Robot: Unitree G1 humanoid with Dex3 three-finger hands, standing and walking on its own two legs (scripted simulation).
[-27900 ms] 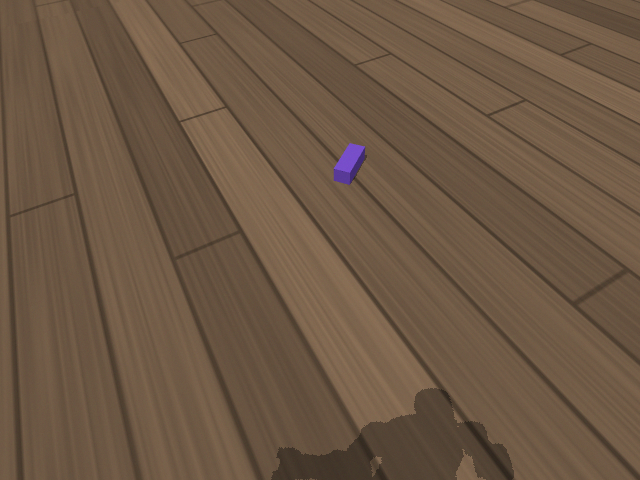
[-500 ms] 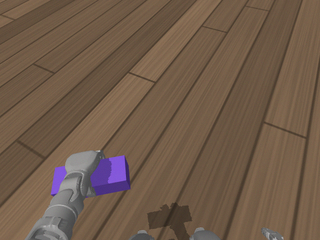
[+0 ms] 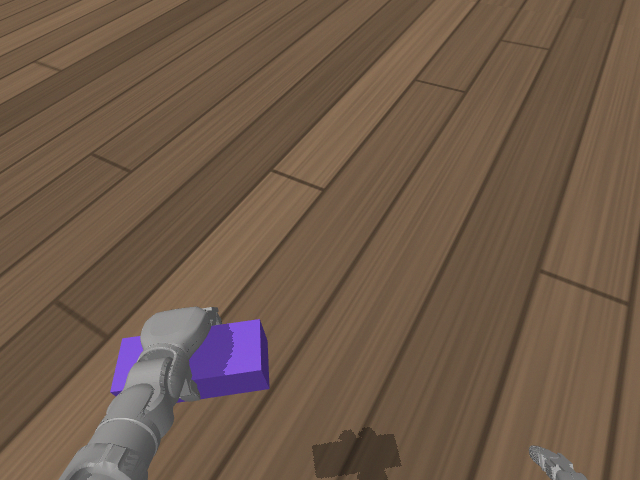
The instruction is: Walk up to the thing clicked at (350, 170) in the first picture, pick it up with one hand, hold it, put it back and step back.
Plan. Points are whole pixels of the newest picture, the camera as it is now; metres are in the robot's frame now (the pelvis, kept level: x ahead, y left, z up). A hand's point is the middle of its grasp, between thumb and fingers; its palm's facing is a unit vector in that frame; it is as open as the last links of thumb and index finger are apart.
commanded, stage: hold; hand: left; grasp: from above
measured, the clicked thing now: (196, 364) +0.31 +0.22 -0.10
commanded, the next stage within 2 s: crouch in 1.54 s
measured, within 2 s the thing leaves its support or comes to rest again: neither
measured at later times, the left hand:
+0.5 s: hand (184, 366) +0.29 +0.22 -0.05, palm faces -0.46 -0.06 -0.89, open 11.0 cm
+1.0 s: hand (181, 373) +0.27 +0.21 -0.03, palm faces -0.45 -0.06 -0.89, open 11.0 cm
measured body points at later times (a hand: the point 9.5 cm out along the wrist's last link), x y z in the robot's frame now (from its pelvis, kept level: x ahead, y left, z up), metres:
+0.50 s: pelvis -0.01 +0.00 +0.01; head +0.01 -0.02 +0.46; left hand +0.31 +0.22 +0.01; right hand +0.12 -0.27 -0.11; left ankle +0.00 +0.10 -0.72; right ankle +0.00 -0.13 -0.72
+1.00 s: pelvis -0.01 -0.01 +0.02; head +0.00 -0.03 +0.46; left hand +0.29 +0.21 +0.02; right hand +0.13 -0.26 -0.10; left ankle +0.00 +0.10 -0.72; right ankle +0.00 -0.13 -0.72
